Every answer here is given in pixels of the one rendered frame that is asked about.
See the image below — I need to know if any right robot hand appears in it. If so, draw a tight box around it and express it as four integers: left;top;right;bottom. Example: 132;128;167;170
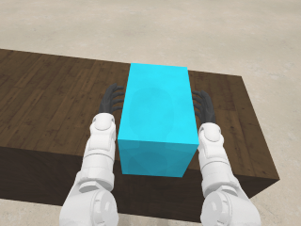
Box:
192;90;216;125

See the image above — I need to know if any right robot upper arm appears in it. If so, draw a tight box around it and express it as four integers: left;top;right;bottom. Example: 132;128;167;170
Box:
200;190;261;226

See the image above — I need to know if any pedestal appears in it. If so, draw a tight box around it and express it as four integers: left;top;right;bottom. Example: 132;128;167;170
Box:
0;48;280;223

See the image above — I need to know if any left robot forearm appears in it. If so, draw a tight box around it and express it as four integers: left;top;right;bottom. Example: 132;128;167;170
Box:
59;113;117;226

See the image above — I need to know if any carton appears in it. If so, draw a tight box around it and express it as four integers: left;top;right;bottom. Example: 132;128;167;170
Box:
118;63;199;178

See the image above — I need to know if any left robot upper arm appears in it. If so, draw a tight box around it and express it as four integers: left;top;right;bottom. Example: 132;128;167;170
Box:
59;188;119;226

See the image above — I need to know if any left robot hand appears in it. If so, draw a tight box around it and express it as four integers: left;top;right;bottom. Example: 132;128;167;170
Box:
98;83;125;114

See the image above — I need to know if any right robot forearm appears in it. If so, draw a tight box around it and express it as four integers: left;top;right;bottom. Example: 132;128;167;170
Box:
198;122;250;202

